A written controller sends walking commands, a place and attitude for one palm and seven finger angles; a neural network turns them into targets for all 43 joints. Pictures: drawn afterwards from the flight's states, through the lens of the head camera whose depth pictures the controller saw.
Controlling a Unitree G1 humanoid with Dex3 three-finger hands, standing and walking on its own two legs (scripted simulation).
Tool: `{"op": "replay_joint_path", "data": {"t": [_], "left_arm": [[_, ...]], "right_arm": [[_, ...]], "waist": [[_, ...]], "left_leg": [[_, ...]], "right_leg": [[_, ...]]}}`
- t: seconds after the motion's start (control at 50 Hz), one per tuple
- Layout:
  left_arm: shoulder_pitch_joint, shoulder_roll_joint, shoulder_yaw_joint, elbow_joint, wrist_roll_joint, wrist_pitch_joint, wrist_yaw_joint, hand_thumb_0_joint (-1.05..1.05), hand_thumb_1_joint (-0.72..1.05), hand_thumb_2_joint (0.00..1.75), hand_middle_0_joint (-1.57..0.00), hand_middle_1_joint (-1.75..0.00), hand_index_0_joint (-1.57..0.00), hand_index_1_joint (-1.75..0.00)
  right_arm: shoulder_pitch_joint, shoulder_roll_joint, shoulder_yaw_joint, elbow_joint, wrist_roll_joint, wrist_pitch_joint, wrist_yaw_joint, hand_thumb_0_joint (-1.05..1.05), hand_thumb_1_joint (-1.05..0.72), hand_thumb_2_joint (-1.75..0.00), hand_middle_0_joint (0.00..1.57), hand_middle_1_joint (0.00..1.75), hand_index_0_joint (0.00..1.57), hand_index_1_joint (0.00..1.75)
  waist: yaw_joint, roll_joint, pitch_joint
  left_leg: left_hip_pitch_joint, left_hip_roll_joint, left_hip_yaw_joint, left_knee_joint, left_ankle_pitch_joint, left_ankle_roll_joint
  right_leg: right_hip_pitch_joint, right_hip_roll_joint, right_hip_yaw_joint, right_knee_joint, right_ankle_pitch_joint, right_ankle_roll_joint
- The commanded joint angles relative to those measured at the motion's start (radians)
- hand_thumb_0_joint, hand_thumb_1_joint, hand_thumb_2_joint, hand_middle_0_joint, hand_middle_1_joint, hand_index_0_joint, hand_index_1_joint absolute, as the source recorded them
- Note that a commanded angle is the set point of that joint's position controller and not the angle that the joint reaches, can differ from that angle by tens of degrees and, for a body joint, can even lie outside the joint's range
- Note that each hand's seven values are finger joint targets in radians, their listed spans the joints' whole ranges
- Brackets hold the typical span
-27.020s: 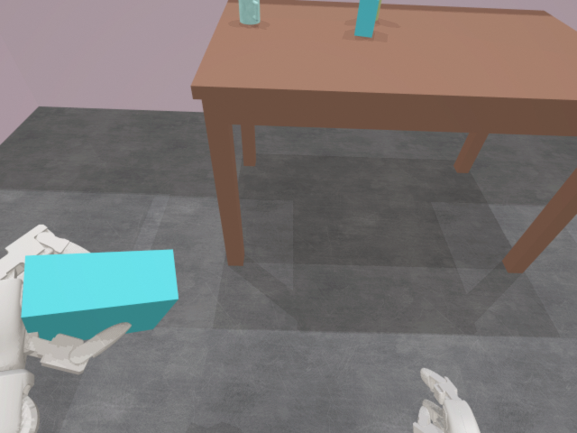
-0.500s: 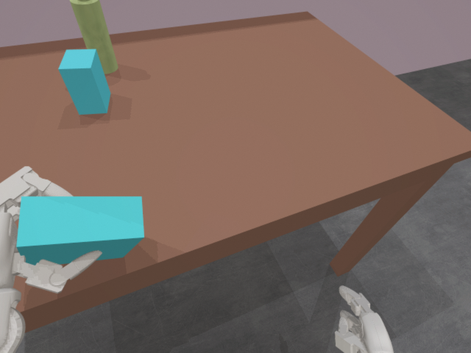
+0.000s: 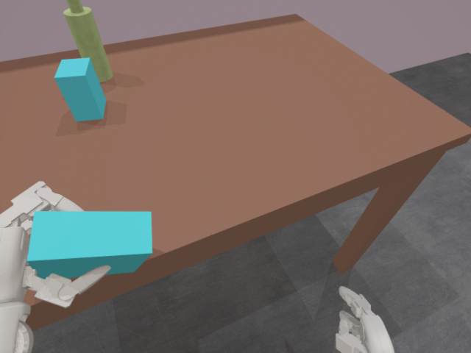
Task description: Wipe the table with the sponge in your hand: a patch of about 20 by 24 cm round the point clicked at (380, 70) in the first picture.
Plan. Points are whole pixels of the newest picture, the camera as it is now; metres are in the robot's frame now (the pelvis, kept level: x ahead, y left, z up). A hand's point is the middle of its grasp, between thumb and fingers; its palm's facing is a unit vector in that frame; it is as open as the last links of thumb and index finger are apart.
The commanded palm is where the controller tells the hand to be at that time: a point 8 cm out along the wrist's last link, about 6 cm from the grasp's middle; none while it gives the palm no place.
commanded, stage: come to a stop and stand still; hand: left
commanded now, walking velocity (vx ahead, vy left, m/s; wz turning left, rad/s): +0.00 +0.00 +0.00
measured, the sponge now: (110, 246) +0.23 +0.19 +0.12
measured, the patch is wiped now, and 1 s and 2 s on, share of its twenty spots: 0.00 0.00 0.00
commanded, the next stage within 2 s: look again from close up in 0.48 s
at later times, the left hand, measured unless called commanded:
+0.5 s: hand (56, 231) +0.22 +0.25 +0.16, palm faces +0.38 -0.85 -0.36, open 9.8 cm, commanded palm +0.16 +0.28 +0.18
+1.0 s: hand (45, 232) +0.22 +0.26 +0.16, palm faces +0.41 -0.84 -0.36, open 9.8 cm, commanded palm +0.16 +0.29 +0.18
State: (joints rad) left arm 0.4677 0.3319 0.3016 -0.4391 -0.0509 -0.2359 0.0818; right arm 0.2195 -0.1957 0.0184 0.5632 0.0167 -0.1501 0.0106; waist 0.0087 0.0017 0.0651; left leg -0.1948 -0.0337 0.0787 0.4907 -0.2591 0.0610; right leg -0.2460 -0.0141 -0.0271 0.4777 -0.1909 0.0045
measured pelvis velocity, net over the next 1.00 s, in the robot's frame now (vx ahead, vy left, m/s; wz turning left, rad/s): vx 0.01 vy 0.00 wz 0.03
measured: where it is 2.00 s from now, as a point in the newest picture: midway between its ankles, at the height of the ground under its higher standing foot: outside the picture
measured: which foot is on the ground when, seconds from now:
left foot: down 0.00-1.00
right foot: down 0.00-1.00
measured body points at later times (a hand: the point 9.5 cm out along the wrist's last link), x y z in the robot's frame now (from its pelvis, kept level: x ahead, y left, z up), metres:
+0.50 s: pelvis +0.00 +0.00 +0.00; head +0.03 +0.02 +0.45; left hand +0.20 +0.29 +0.18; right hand +0.18 -0.22 -0.06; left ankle +0.01 +0.08 -0.74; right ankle +0.04 -0.12 -0.74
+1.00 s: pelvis +0.01 +0.00 +0.00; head +0.03 +0.03 +0.45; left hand +0.19 +0.30 +0.18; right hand +0.21 -0.21 -0.06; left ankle +0.01 +0.08 -0.74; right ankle +0.04 -0.12 -0.74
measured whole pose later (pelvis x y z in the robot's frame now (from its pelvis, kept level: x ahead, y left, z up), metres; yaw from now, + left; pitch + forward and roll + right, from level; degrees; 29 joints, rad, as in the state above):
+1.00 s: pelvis +0.01 +0.00 +0.00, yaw +1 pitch -2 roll -1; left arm 0.41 0.36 0.35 -0.48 -0.03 -0.20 0.11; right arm 0.19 -0.18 0.02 0.57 0.01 -0.14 -0.01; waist 0.04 -0.04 0.10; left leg -0.17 -0.03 0.05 0.47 -0.26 0.06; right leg -0.20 -0.01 -0.05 0.42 -0.18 0.01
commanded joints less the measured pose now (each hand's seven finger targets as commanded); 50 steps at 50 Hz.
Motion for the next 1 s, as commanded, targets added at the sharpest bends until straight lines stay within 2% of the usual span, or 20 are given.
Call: {"op": "replay_joint_path", "data": {"t": [0.0, 0.06, 0.08, 0.14, 0.2, 0.3, 0.34, 0.36, 0.38, 0.42, 0.44, 0.6, 0.66, 0.68, 0.76, 0.78, 0.86, 0.88, 0.96, 0.98], "left_arm": [[-0.186, 0.247, 0.226, -0.199, -0.003, -0.061, 0.040, 0.00, 0.10, 1.30, -1.20, -1.60, -1.20, -1.60], [-0.255, 0.230, 0.199, -0.185, 0.008, -0.064, 0.039, 0.00, 0.10, 1.30, -1.20, -1.60, -1.20, -1.60], [-0.263, 0.194, 0.166, -0.167, 0.011, -0.068, 0.036, 0.00, 0.10, 1.30, -1.20, -1.60, -1.20, -1.60], [-0.262, 0.158, 0.115, -0.169, 0.022, -0.069, 0.032, 0.00, 0.10, 1.30, -1.20, -1.60, -1.20, -1.60], [-0.239, 0.130, 0.074, -0.166, 0.026, -0.056, 0.027, 0.00, 0.10, 1.30, -1.20, -1.60, -1.20, -1.60], [-0.207, 0.178, 0.130, -0.198, 0.030, -0.054, 0.037, 0.00, 0.10, 1.30, -1.20, -1.60, -1.20, -1.60], [-0.192, 0.198, 0.159, -0.224, 0.026, -0.059, 0.040, 0.00, 0.10, 1.30, -1.20, -1.60, -1.20, -1.60], [-0.180, 0.239, 0.199, -0.243, 0.026, -0.061, 0.044, 0.00, 0.10, 1.30, -1.20, -1.60, -1.20, -1.60], [-0.160, 0.196, 0.171, -0.226, 0.019, -0.063, 0.041, 0.00, 0.10, 1.30, -1.20, -1.60, -1.20, -1.60], [-0.146, 0.205, 0.182, -0.244, 0.014, -0.065, 0.039, 0.00, 0.10, 1.30, -1.20, -1.60, -1.20, -1.60], [-0.136, 0.198, 0.175, -0.240, 0.011, -0.064, 0.038, 0.00, 0.10, 1.30, -1.20, -1.60, -1.20, -1.60], [-0.125, 0.173, 0.140, -0.271, 0.009, -0.049, 0.033, 0.00, 0.10, 1.30, -1.20, -1.60, -1.20, -1.60], [-0.139, 0.201, 0.168, -0.276, 0.014, -0.043, 0.042, 0.00, 0.10, 1.30, -1.20, -1.60, -1.20, -1.60], [-0.135, 0.166, 0.140, -0.259, 0.012, -0.043, 0.039, 0.00, 0.10, 1.30, -1.20, -1.60, -1.20, -1.60], [-0.145, 0.202, 0.172, -0.282, 0.016, -0.040, 0.046, 0.00, 0.10, 1.30, -1.20, -1.60, -1.20, -1.60], [-0.139, 0.171, 0.148, -0.262, 0.012, -0.040, 0.043, 0.00, 0.10, 1.30, -1.20, -1.60, -1.20, -1.60], [-0.143, 0.204, 0.176, -0.286, 0.014, -0.040, 0.047, 0.00, 0.10, 1.30, -1.20, -1.60, -1.20, -1.60], [-0.136, 0.168, 0.144, -0.270, 0.010, -0.041, 0.042, 0.00, 0.10, 1.30, -1.20, -1.60, -1.20, -1.60], [-0.144, 0.192, 0.161, -0.281, 0.014, -0.037, 0.047, 0.00, 0.10, 1.30, -1.20, -1.60, -1.20, -1.60], [-1.194, 0.975, 0.708, -0.532, 0.193, -0.145, 0.044, 0.00, 0.10, 1.30, -1.20, -1.60, -1.20, -1.60]], "right_arm": [[-0.114, -0.127, -0.047, -0.165, 0.002, -0.050, -0.047, 0.00, -0.90, -0.90, 0.20, 0.30, 0.20, 0.30], [-0.111, -0.124, -0.043, -0.146, 0.001, -0.062, -0.056, 0.00, -0.90, -0.90, 0.20, 0.30, 0.20, 0.30], [-0.097, -0.122, -0.040, -0.139, -0.003, -0.065, -0.055, 0.00, -0.90, -0.90, 0.20, 0.30, 0.20, 0.30], [-0.084, -0.127, -0.042, -0.131, -0.006, -0.079, -0.047, 0.00, -0.90, -0.90, 0.20, 0.30, 0.20, 0.30], [-0.091, -0.130, -0.039, -0.131, -0.007, -0.084, -0.042, 0.00, -0.90, -0.90, 0.20, 0.30, 0.20, 0.30], [-0.096, -0.132, -0.042, -0.139, -0.010, -0.079, -0.041, 0.00, -0.90, -0.90, 0.20, 0.30, 0.20, 0.30], [-0.093, -0.134, -0.046, -0.143, -0.011, -0.077, -0.042, 0.00, -0.90, -0.90, 0.20, 0.30, 0.20, 0.30], [-0.109, -0.133, -0.046, -0.141, -0.009, -0.079, -0.041, 0.00, -0.90, -0.90, 0.20, 0.30, 0.20, 0.30], [-0.098, -0.126, -0.043, -0.140, -0.012, -0.075, -0.042, 0.00, -0.90, -0.90, 0.20, 0.30, 0.20, 0.30], [-0.092, -0.131, -0.049, -0.145, -0.010, -0.074, -0.040, 0.00, -0.90, -0.90, 0.20, 0.30, 0.20, 0.30], [-0.091, -0.128, -0.049, -0.145, -0.008, -0.073, -0.039, 0.00, -0.90, -0.90, 0.20, 0.30, 0.20, 0.30], [-0.090, -0.136, -0.058, -0.141, -0.002, -0.061, -0.035, 0.00, -0.90, -0.90, 0.20, 0.30, 0.20, 0.30], [-0.108, -0.131, -0.054, -0.137, 0.000, -0.059, -0.039, 0.00, -0.90, -0.90, 0.20, 0.30, 0.20, 0.30], [-0.095, -0.133, -0.054, -0.133, -0.005, -0.052, -0.038, 0.00, -0.90, -0.90, 0.20, 0.30, 0.20, 0.30], [-0.112, -0.129, -0.055, -0.138, -0.001, -0.050, -0.041, 0.00, -0.90, -0.90, 0.20, 0.30, 0.20, 0.30], [-0.099, -0.128, -0.052, -0.136, -0.006, -0.044, -0.040, 0.00, -0.90, -0.90, 0.20, 0.30, 0.20, 0.30], [-0.116, -0.127, -0.054, -0.142, -0.002, -0.045, -0.041, 0.00, -0.90, -0.90, 0.20, 0.30, 0.20, 0.30], [-0.105, -0.126, -0.051, -0.141, -0.006, -0.040, -0.040, 0.00, -0.90, -0.90, 0.20, 0.30, 0.20, 0.30], [-0.119, -0.128, -0.054, -0.144, 0.000, -0.044, -0.042, 0.00, -0.90, -0.90, 0.20, 0.30, 0.20, 0.30], [0.024, -0.160, -0.038, -0.122, -0.075, -0.086, -0.037, 0.00, -0.90, -0.90, 0.20, 0.30, 0.20, 0.30]], "waist": [[0.018, -0.013, -0.102], [0.015, 0.112, -0.070], [0.013, 0.113, -0.079], [0.017, 0.072, -0.095], [0.016, 0.027, -0.077], [0.022, 0.020, -0.099], [0.023, 0.041, -0.117], [0.024, 0.071, -0.133], [0.021, 0.066, -0.144], [0.023, 0.093, -0.162], [0.023, 0.077, -0.163], [0.017, 0.060, -0.176], [0.018, 0.053, -0.167], [0.016, 0.057, -0.163], [0.019, 0.085, -0.161], [0.017, 0.070, -0.158], [0.018, 0.088, -0.149], [0.016, 0.075, -0.151], [0.017, 0.090, -0.134], [0.032, 0.025, -0.070]], "left_leg": [[-0.126, 0.114, -0.145, -0.164, -0.086, -0.028], [-0.125, 0.112, -0.126, -0.174, -0.162, -0.020], [-0.133, 0.109, -0.132, -0.173, -0.165, -0.018], [-0.099, 0.087, -0.117, -0.144, -0.119, -0.023], [-0.079, 0.081, -0.112, -0.144, -0.097, -0.031], [-0.105, 0.081, -0.122, -0.161, -0.063, -0.032], [-0.105, 0.082, -0.122, -0.155, -0.019, -0.034], [-0.084, 0.084, -0.115, -0.155, 0.000, -0.037], [-0.090, 0.086, -0.123, -0.155, 0.036, -0.038], [-0.074, 0.088, -0.121, -0.143, 0.116, -0.045], [-0.069, 0.092, -0.120, -0.134, 0.143, -0.047], [-0.019, 0.110, -0.123, -0.120, 0.286, -0.070], [-0.021, 0.112, -0.119, -0.123, 0.243, -0.069], [-0.038, 0.109, -0.125, -0.132, 0.231, -0.070], [-0.039, 0.111, -0.122, -0.135, 0.199, -0.069], [-0.054, 0.108, -0.132, -0.141, 0.203, -0.073], [-0.064, 0.109, -0.129, -0.148, 0.154, -0.067], [-0.065, 0.106, -0.134, -0.152, 0.154, -0.068], [-0.069, 0.110, -0.132, -0.164, 0.115, -0.066], [-0.206, 0.133, -0.118, 0.002, 0.258, -0.011]], "right_leg": [[0.111, -0.050, 0.078, -0.085, -0.063, -0.024], [0.082, -0.043, 0.100, -0.111, -0.106, -0.029], [0.103, -0.044, 0.093, -0.113, -0.104, -0.030], [0.102, -0.047, 0.124, -0.153, -0.102, -0.033], [0.073, -0.038, 0.116, -0.181, -0.128, -0.029], [0.132, -0.029, 0.094, -0.160, -0.081, -0.025], [0.162, -0.032, 0.087, -0.140, -0.013, -0.026], [0.163, -0.027, 0.079, -0.126, 0.024, -0.026], [0.187, -0.029, 0.064, -0.111, 0.060, -0.026], [0.207, -0.028, 0.060, -0.087, 0.151, -0.025], [0.210, -0.031, 0.057, -0.083, 0.178, -0.024], [0.200, -0.024, 0.025, -0.041, 0.243, -0.018], [0.192, -0.026, 0.030, -0.047, 0.225, -0.016], [0.200, -0.024, 0.022, -0.047, 0.209, -0.018], [0.204, -0.026, 0.031, -0.048, 0.200, -0.019], [0.211, -0.023, 0.019, -0.049, 0.194, -0.021], [0.214, -0.025, 0.030, -0.055, 0.182, -0.020], [0.214, -0.023, 0.022, -0.057, 0.175, -0.021], [0.204, -0.019, 0.029, -0.056, 0.157, -0.019], [0.110, -0.037, 0.064, -0.062, 0.177, -0.010]]}}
